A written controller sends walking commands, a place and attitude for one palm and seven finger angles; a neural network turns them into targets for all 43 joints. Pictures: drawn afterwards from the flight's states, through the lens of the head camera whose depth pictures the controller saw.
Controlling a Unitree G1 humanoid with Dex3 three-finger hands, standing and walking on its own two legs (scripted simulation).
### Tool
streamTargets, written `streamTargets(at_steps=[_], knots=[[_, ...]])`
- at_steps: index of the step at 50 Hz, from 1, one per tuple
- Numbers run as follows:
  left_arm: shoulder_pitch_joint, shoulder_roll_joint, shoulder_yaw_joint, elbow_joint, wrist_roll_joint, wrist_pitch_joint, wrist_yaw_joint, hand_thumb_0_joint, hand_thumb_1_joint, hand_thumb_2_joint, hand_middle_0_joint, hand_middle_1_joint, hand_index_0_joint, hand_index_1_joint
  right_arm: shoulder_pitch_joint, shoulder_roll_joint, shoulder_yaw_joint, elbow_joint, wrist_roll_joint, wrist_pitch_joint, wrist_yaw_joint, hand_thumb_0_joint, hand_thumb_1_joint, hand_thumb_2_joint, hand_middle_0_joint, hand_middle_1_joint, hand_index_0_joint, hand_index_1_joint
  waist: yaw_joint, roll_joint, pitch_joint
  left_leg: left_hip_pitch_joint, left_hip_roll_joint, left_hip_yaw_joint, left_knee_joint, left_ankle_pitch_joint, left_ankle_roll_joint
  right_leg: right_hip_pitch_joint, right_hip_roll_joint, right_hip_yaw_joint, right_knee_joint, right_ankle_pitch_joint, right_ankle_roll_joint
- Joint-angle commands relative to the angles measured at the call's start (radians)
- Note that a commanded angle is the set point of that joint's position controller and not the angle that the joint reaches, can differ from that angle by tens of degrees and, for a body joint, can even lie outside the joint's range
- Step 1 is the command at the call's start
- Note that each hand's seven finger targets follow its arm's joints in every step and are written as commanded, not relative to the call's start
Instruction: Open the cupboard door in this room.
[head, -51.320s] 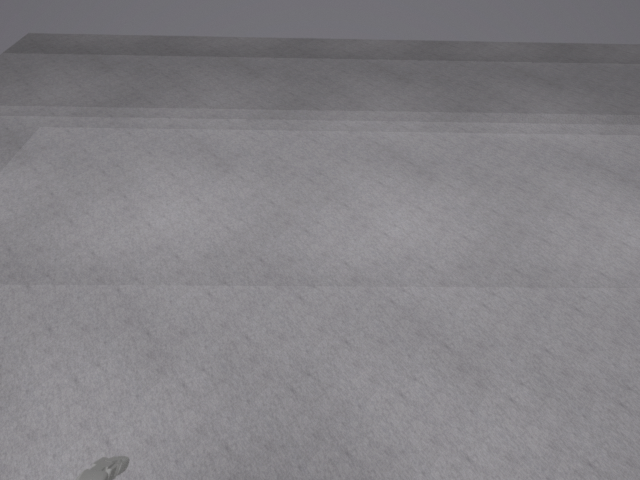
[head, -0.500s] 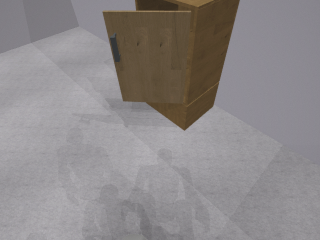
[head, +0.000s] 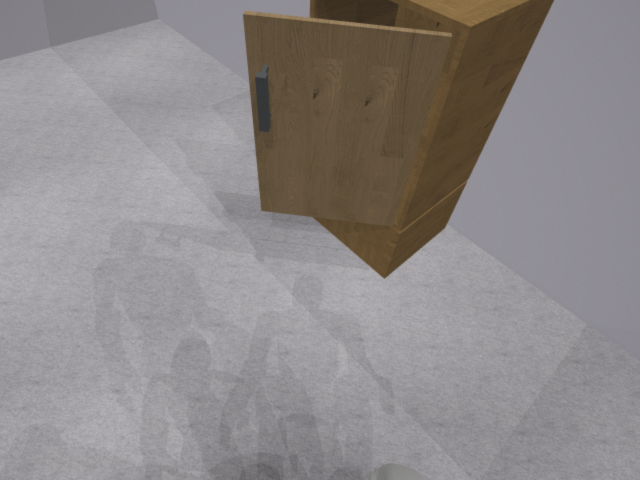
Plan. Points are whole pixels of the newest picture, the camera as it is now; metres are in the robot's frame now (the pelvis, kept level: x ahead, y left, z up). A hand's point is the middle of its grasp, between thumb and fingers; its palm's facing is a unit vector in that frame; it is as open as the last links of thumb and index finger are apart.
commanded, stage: take the last steps up to it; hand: left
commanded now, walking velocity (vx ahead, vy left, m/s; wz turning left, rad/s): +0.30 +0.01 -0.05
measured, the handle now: (265, 98) +0.89 +0.20 -0.04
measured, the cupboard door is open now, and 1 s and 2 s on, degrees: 41 41 41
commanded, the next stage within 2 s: come to a stop and stand still in 0.68 s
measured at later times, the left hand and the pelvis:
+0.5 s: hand (223, 405) +0.24 +0.16 -0.16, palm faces +0.04 -0.98 -0.22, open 7.1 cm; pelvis +0.17 -0.02 +0.01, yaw -1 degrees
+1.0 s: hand (221, 347) +0.34 +0.19 -0.18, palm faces +0.01 -0.98 -0.20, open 7.3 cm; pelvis +0.30 +0.01 +0.00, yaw -2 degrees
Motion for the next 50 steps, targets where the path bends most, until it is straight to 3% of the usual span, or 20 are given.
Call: streamTargets(at_steps=[1, 8, 11, 13, 14, 15, 16, 17, 19, 22, 29, 32, 33, 34, 35, 38, 41, 44, 48, 50], knots=[[0.005, 0.003, -0.001, -0.079, 0.0, -0.006, -0.01, 0.0, 0.9, 0.9, -0.2, -0.3, -0.2, -0.3, 0.146, -0.122, -0.013, 0.018, 0.002, -0.003, 0.001, 0.0, -0.9, -0.9, 0.2, 0.3, 0.2, 0.3, -0.009, 0.128, -0.007, 0.039, 0.274, -0.21, -0.348, 0.011, 0.115, -0.045, -0.034, 0.042, -0.142, 0.106, 0.008], [-0.178, 0.028, -0.003, -0.165, -0.002, -0.01, -0.016, 0.0, 0.9, 0.9, -0.2, -0.3, -0.2, -0.3, 0.206, -0.144, -0.013, 0.051, -0.005, 0.005, 0.008, 0.0, -0.9, -0.9, 0.2, 0.3, 0.2, 0.3, -0.04, 0.091, 0.04, 0.108, 0.278, -0.2, -0.337, 0.021, 0.125, -0.003, 0.0, 0.01, -0.401, 0.12, 0.002], [-0.201, 0.038, -0.005, -0.181, 0.0, -0.02, -0.015, 0.0, 0.9, 0.9, -0.2, -0.3, -0.2, -0.3, 0.234, -0.143, -0.01, 0.073, -0.009, 0.008, 0.007, 0.0, -0.9, -0.9, 0.2, 0.3, 0.2, 0.3, -0.044, 0.096, 0.022, 0.139, 0.268, -0.191, -0.248, 0.136, 0.108, 0.083, 0.032, -0.019, -0.503, 0.082, -0.012], [-0.085, 0.063, 0.004, -0.143, -0.001, -0.031, -0.013, 0.0, 0.9, 0.9, -0.2, -0.3, -0.2, -0.3, 0.231, -0.139, -0.004, 0.084, -0.003, 0.012, 0.006, 0.0, -0.9, -0.9, 0.2, 0.3, 0.2, 0.3, 0.01, 0.043, -0.046, 0.098, 0.198, -0.135, -0.074, 0.187, 0.055, 0.311, 0.069, -0.044, -0.64, 0.14, -0.032], [0.042, 0.118, 0.018, -0.104, 0.001, -0.043, -0.005, 0.0, 0.9, 0.9, -0.2, -0.3, -0.2, -0.3, 0.213, -0.122, -0.003, 0.077, 0.008, 0.009, 0.012, 0.0, -0.9, -0.9, 0.2, 0.3, 0.2, 0.3, 0.066, -0.041, -0.101, -0.043, 0.128, -0.076, 0.122, 0.174, 0.013, 0.536, -0.006, 0.07, -0.679, 0.149, -0.073], [0.18, 0.21, 0.042, -0.056, 0.001, -0.05, 0.004, 0.0, 0.9, 0.9, -0.2, -0.3, -0.2, -0.3, 0.216, -0.08, 0.004, 0.053, 0.015, 0.004, 0.021, 0.0, -0.9, -0.9, 0.2, 0.3, 0.2, 0.3, 0.098, -0.23, -0.171, -0.289, 0.006, 0.014, 0.389, -0.129, -0.042, 0.756, -0.247, 0.378, -0.766, 0.231, -0.175], [0.224, 0.231, 0.045, -0.045, -0.015, -0.057, 0.011, 0.0, 0.9, 0.9, -0.2, -0.3, -0.2, -0.3, 0.15, -0.117, 0.001, 0.032, 0.017, 0.012, 0.021, 0.0, -0.9, -0.9, 0.2, 0.3, 0.2, 0.3, 0.12, -0.247, -0.179, -0.36, -0.008, -0.086, 0.615, -0.382, -0.048, 0.72, -0.333, 0.531, -0.849, 0.31, -0.247], [0.148, 0.2, 0.036, -0.056, -0.014, -0.059, 0.019, 0.0, 0.9, 0.9, -0.2, -0.3, -0.2, -0.3, 0.104, -0.112, -0.01, 0.029, 0.014, 0.014, 0.02, 0.0, -0.9, -0.9, 0.2, 0.3, 0.2, 0.3, 0.091, -0.156, -0.123, -0.416, 0.033, -0.171, 0.701, -0.314, -0.047, 0.649, -0.321, 0.474, -0.855, 0.327, -0.252], [0.047, 0.131, 0.021, -0.086, -0.017, -0.06, 0.024, 0.0, 0.9, 0.9, -0.2, -0.3, -0.2, -0.3, 0.078, -0.082, -0.008, 0.034, 0.011, 0.024, 0.021, 0.0, -0.9, -0.9, 0.2, 0.3, 0.2, 0.3, 0.035, -0.002, -0.068, -0.384, 0.089, -0.195, 0.666, -0.178, -0.065, 0.517, -0.254, 0.303, -0.878, 0.338, -0.214], [0.01, 0.075, 0.002, -0.074, -0.01, -0.073, 0.02, 0.0, 0.9, 0.9, -0.2, -0.3, -0.2, -0.3, 0.146, -0.035, -0.003, 0.063, 0.004, 0.049, 0.028, 0.0, -0.9, -0.9, 0.2, 0.3, 0.2, 0.3, -0.028, -0.087, -0.033, -0.275, 0.092, -0.15, 0.519, -0.093, -0.091, 0.358, -0.17, 0.121, -0.922, 0.343, -0.162], [0.043, 0.121, 0.009, -0.022, -0.005, -0.071, 0.011, 0.0, 0.9, 0.9, -0.2, -0.3, -0.2, -0.3, 0.035, -0.033, -0.003, 0.014, 0.005, 0.034, 0.046, 0.0, -0.9, -0.9, 0.2, 0.3, 0.2, 0.3, -0.01, -0.087, 0.001, -0.141, 0.043, -0.091, 0.158, -0.016, -0.085, 0.319, -0.159, 0.11, -0.895, 0.213, -0.15], [0.021, 0.115, 0.008, -0.019, -0.011, -0.054, 0.011, 0.0, 0.9, 0.9, -0.2, -0.3, -0.2, -0.3, 0.136, -0.088, -0.008, 0.049, 0.002, 0.022, 0.037, 0.0, -0.9, -0.9, 0.2, 0.3, 0.2, 0.3, -0.073, -0.019, -0.011, 0.124, 0.014, -0.075, 0.006, 0.046, -0.076, 0.191, -0.1, 0.06, -0.764, 0.108, -0.102], [0.04, 0.082, 0.0, -0.025, -0.011, -0.047, 0.008, 0.0, 0.9, 0.9, -0.2, -0.3, -0.2, -0.3, 0.224, -0.155, -0.021, 0.07, -0.003, 0.014, 0.027, 0.0, -0.9, -0.9, 0.2, 0.3, 0.2, 0.3, -0.103, 0.131, -0.065, 0.262, 0.112, -0.209, -0.047, 0.044, -0.034, 0.104, -0.03, 0.018, -0.57, 0.049, -0.066], [0.064, 0.036, -0.008, -0.045, -0.016, -0.047, 0.005, 0.0, 0.9, 0.9, -0.2, -0.3, -0.2, -0.3, 0.31, -0.255, -0.044, 0.078, -0.014, 0.017, 0.015, 0.0, -0.9, -0.9, 0.2, 0.3, 0.2, 0.3, -0.122, 0.352, -0.115, 0.354, 0.328, -0.487, -0.134, 0.035, 0.065, -0.035, 0.08, -0.078, -0.311, -0.192, -0.019], [0.022, 0.05, -0.013, -0.075, -0.011, -0.048, 0.009, 0.0, 0.9, 0.9, -0.2, -0.3, -0.2, -0.3, 0.339, -0.27, -0.038, 0.069, -0.013, 0.03, 0.007, 0.0, -0.9, -0.9, 0.2, 0.3, 0.2, 0.3, -0.136, 0.286, -0.117, 0.291, 0.414, -0.606, -0.219, -0.022, 0.14, -0.068, 0.097, -0.019, -0.114, -0.294, -0.024], [-0.001, 0.052, -0.008, -0.057, -0.002, -0.035, 0.004, 0.0, 0.9, 0.9, -0.2, -0.3, -0.2, -0.3, 0.156, -0.177, -0.011, 0.015, -0.003, 0.027, -0.003, 0.0, -0.9, -0.9, 0.2, 0.3, 0.2, 0.3, -0.06, 0.212, -0.03, 0.052, 0.34, -0.47, -0.285, -0.123, 0.123, -0.08, 0.008, 0.067, 0.041, -0.121, -0.019], [0.068, 0.003, -0.023, -0.017, -0.008, -0.013, 0.008, 0.0, 0.9, 0.9, -0.2, -0.3, -0.2, -0.3, 0.085, -0.129, 0.015, 0.007, 0.001, 0.014, -0.014, 0.0, -0.9, -0.9, 0.2, 0.3, 0.2, 0.3, -0.005, 0.139, -0.075, 0.004, 0.266, -0.265, -0.24, 0.281, 0.087, 0.073, 0.001, 0.067, -0.159, -0.029, 0.012], [0.071, 0.001, -0.032, -0.017, -0.012, 0.007, 0.023, 0.0, 0.9, 0.9, -0.2, -0.3, -0.2, -0.3, 0.052, -0.136, 0.01, 0.012, 0.005, 0.033, -0.022, 0.0, -0.9, -0.9, 0.2, 0.3, 0.2, 0.3, -0.003, 0.108, -0.096, -0.014, 0.262, -0.216, -0.171, 0.434, 0.096, 0.218, 0.037, 0.025, -0.388, -0.02, 0.027], [0.083, 0.048, -0.016, -0.028, -0.005, 0.025, 0.028, 0.0, 0.9, 0.9, -0.2, -0.3, -0.2, -0.3, 0.022, -0.154, -0.007, 0.02, 0.014, 0.069, -0.022, 0.0, -0.9, -0.9, 0.2, 0.3, 0.2, 0.3, 0.015, 0.152, -0.06, -0.068, 0.213, -0.21, -0.109, 0.191, 0.044, 0.299, 0.051, 0.028, -0.59, 0.145, 0.022], [0.051, 0.114, -0.008, -0.062, 0.002, 0.021, 0.031, 0.0, 0.9, 0.9, -0.2, -0.3, -0.2, -0.3, 0.043, -0.134, -0.012, 0.014, 0.019, 0.079, -0.013, 0.0, -0.9, -0.9, 0.2, 0.3, 0.2, 0.3, 0.002, 0.069, -0.038, -0.081, 0.125, -0.179, -0.04, 0.069, -0.015, 0.273, -0.016, 0.129, -0.663, 0.327, -0.019]])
